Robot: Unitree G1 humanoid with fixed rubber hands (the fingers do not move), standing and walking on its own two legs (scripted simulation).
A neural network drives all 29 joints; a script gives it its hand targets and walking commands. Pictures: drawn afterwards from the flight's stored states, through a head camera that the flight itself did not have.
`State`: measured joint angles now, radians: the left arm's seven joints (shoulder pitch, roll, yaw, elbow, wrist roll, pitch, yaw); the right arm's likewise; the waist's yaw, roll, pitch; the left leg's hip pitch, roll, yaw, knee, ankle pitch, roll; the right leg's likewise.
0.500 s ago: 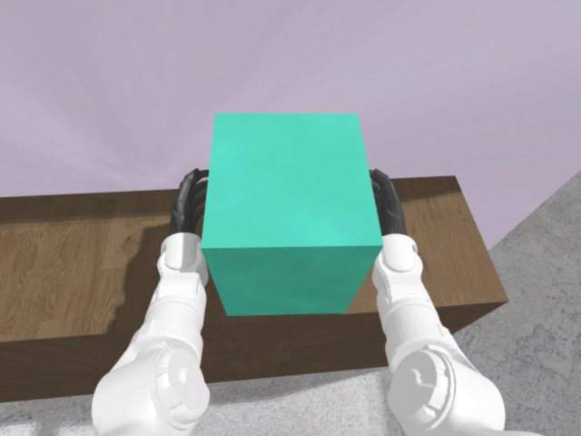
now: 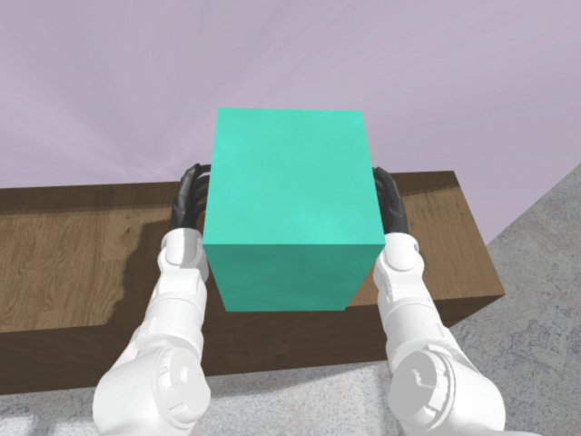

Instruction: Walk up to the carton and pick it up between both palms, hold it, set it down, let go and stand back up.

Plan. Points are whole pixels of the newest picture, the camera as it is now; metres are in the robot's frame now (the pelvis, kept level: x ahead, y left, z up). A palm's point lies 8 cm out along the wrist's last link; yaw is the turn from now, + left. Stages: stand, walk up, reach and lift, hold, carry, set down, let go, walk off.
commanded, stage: reach and lift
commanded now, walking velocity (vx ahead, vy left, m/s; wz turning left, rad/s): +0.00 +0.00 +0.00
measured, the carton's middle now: (287, 220) +0.44 +0.03 -0.01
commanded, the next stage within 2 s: none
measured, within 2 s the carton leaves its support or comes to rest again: leaves its support in 0.76 s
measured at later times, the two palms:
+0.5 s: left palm (186, 222) +0.41 +0.17 +0.02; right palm (390, 224) +0.42 -0.12 +0.03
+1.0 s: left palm (181, 231) +0.39 +0.17 +0.03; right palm (392, 229) +0.40 -0.11 +0.04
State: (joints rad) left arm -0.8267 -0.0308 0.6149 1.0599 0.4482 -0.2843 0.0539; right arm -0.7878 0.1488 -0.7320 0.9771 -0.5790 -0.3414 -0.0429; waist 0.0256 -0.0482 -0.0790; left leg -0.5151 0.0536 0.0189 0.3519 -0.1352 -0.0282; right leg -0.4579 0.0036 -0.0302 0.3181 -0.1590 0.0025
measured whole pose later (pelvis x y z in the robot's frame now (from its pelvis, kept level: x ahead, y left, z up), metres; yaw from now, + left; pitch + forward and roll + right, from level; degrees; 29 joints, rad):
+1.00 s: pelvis -0.02 +0.01 +0.00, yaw +0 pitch +18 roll -1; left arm -0.81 -0.02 0.54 1.12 0.38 -0.35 0.11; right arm -0.80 0.07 -0.67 1.15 -0.52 -0.48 -0.08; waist 0.03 -0.06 -0.14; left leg -0.56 0.05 0.02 0.36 -0.11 -0.02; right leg -0.49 0.00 -0.03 0.30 -0.12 0.01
